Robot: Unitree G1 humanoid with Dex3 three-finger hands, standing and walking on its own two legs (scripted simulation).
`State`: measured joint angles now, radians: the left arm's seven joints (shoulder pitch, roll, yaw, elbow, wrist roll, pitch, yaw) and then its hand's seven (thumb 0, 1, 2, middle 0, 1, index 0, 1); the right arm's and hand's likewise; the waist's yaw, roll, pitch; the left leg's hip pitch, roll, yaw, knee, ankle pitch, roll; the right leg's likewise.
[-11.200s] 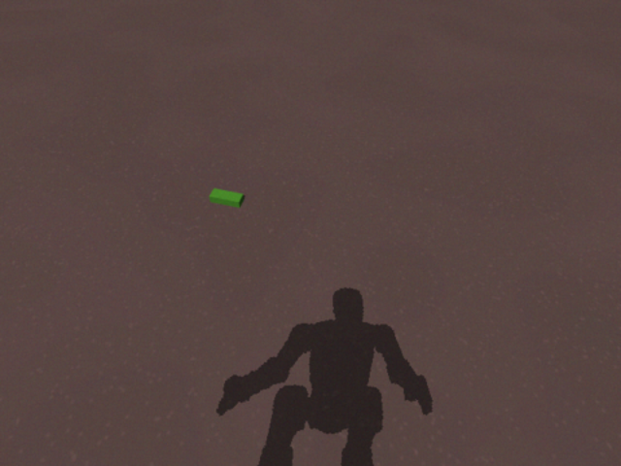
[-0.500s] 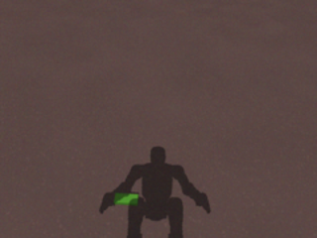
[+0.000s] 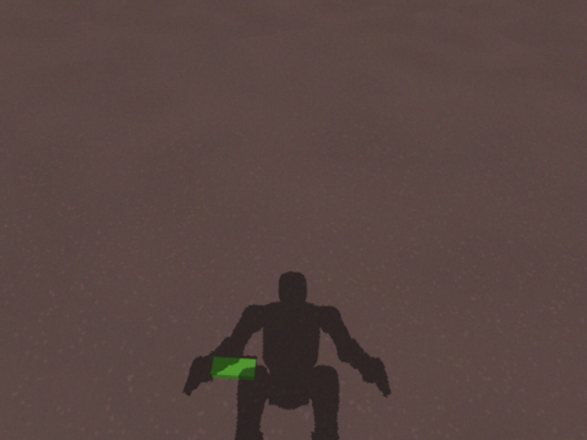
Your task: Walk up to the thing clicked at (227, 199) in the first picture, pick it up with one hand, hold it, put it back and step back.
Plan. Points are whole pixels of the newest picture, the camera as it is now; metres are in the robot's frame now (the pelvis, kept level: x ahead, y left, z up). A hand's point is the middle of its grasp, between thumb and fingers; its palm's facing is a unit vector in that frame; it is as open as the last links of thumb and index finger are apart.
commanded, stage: stand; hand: left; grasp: from above
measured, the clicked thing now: (234, 368) +0.48 +0.17 -0.77
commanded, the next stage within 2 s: rise first in 0.56 s
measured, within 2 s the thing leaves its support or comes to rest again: neither
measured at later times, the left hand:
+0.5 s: hand out of the picture +0.07 +0.25 -0.16, palm faces -0.03 -0.94 -0.35, open 7.3 cm
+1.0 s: hand out of the picture +0.14 +0.25 -0.17, palm faces -0.07 -0.93 -0.37, open 10.6 cm
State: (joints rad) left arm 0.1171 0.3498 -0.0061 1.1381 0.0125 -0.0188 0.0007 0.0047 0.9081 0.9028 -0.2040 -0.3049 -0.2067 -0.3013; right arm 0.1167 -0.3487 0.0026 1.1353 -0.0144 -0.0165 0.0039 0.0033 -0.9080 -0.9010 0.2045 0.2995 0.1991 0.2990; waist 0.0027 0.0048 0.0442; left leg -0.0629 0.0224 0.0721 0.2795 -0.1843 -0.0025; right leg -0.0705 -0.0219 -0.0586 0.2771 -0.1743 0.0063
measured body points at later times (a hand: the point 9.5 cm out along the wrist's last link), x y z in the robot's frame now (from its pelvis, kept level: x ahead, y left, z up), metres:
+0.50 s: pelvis +0.00 +0.00 +0.00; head +0.01 +0.00 +0.45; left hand +0.07 +0.30 -0.13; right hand +0.07 -0.30 -0.13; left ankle -0.02 +0.12 -0.75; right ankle -0.01 -0.12 -0.75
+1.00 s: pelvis -0.02 +0.00 -0.02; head +0.05 +0.01 +0.42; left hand +0.14 +0.30 -0.15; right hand +0.08 -0.26 -0.14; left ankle -0.02 +0.12 -0.75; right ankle -0.01 -0.12 -0.75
